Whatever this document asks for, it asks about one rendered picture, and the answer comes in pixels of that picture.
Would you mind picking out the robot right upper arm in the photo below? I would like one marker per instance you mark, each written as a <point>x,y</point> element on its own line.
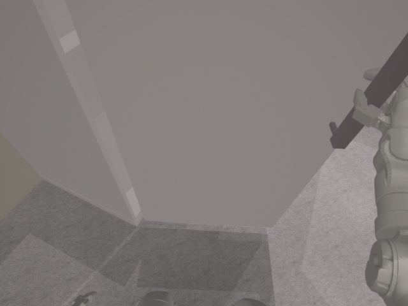
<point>386,272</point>

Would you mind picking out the handle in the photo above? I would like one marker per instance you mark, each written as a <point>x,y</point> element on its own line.
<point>380,89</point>

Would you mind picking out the fridge door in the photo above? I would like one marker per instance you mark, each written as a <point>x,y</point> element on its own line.
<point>221,108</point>

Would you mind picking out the robot right forearm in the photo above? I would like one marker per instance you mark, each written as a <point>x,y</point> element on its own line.
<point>391,185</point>

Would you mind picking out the right robot hand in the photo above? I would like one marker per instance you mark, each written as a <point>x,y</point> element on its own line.
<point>396,106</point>

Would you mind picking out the left robot thigh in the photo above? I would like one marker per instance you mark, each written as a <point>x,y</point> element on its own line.
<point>157,298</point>

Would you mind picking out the left robot hand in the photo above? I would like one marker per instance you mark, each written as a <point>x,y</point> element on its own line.
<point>85,300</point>

